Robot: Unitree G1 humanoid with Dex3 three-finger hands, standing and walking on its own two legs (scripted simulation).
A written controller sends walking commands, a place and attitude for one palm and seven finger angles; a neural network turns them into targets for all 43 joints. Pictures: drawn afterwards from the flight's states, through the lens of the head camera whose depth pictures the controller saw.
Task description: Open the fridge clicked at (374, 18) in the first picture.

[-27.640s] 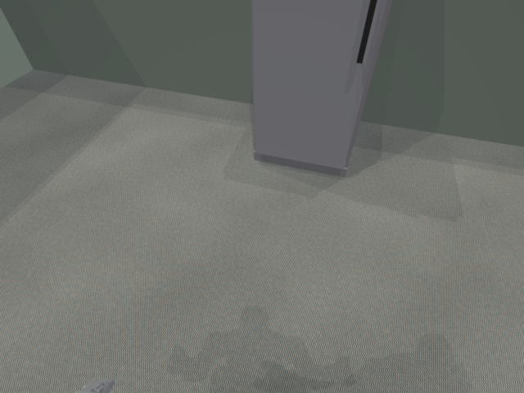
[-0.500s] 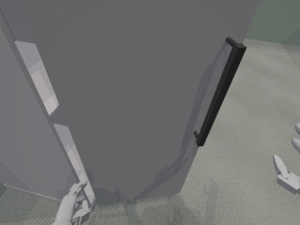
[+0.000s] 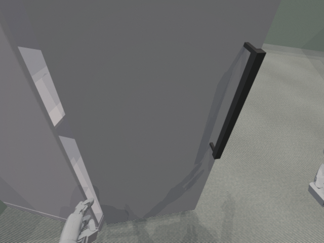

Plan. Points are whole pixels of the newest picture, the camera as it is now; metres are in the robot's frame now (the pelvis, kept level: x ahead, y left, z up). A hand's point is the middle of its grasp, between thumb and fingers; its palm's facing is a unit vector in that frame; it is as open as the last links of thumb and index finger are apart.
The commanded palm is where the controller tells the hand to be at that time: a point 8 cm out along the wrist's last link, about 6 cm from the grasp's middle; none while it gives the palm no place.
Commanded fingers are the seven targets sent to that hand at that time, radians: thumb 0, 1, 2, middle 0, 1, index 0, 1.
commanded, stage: step back with the hand held close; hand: right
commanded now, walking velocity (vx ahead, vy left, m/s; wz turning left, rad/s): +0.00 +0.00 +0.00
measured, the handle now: (229, 111) +0.45 -0.20 +0.12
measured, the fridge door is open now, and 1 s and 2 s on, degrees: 67 67 67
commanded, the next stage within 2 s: stop stepping back and stand still in 1.24 s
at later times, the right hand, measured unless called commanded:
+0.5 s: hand out of the picture +0.15 -0.30 +0.16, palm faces +0.41 +0.79 -0.46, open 7.4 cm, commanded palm +0.09 -0.33 +0.17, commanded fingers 0.00 -0.90 -0.90 0.20 0.30 0.20 0.30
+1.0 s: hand out of the picture +0.05 -0.29 +0.17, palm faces +0.54 +0.73 -0.41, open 7.4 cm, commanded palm -0.01 -0.33 +0.17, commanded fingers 0.00 -0.90 -0.90 0.20 0.30 0.20 0.30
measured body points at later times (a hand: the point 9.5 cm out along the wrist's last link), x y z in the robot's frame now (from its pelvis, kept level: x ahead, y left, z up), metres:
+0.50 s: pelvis -0.05 -0.03 -0.01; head -0.05 -0.05 +0.44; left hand +0.13 +0.20 -0.07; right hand +0.12 -0.34 +0.19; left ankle -0.01 +0.12 -0.74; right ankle -0.01 -0.13 -0.74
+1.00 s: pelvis -0.13 -0.02 -0.02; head -0.13 -0.03 +0.43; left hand +0.05 +0.21 -0.10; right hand +0.01 -0.33 +0.19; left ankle -0.01 +0.12 -0.74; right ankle -0.03 -0.13 -0.73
